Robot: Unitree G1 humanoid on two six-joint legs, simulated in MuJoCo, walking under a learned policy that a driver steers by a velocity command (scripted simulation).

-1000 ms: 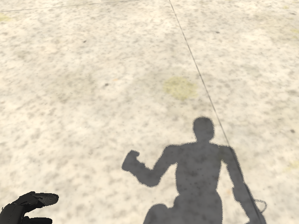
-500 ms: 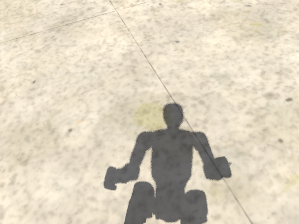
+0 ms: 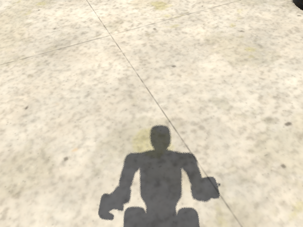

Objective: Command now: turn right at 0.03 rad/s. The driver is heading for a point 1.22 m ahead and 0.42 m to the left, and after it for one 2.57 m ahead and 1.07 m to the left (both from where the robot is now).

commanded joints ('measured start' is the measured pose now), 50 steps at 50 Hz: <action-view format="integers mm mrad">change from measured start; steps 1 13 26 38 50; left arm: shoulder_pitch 2 21 50 185 -32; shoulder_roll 90 71 53 115 23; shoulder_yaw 26 34 38 56 39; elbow -63 -62 -42 4 -69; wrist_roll -1 -2 -3 -39 17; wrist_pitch -15 -26 -37 -69 -122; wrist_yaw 7 19 23 27 -21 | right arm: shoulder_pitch -36 -31 -15 -17 549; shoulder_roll -95 -80 -71 -110 -313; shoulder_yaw -29 -35 -36 -45 -96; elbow -71 -33 29 92 210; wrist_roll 1 2 4 53 -57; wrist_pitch -13 -14 -13 -39 -61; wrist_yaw -1 -7 -15 -12 29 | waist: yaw -6 -5 -9 39 -261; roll -11 -10 -10 -49 373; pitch -58 -33 -21 102 -144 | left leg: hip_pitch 164 147 136 -102 691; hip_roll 79 68 66 45 354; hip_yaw -90 -90 -93 -105 -525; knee -58 -82 -98 -70 -332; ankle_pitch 214 136 85 -547 -636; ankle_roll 50 44 47 91 139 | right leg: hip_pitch -117 -111 -112 -129 -633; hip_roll -72 -75 -72 -151 15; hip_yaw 66 60 49 181 -92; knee -111 -127 -136 -257 499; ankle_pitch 184 151 141 -522 -153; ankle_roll -15 -10 -8 -134 -78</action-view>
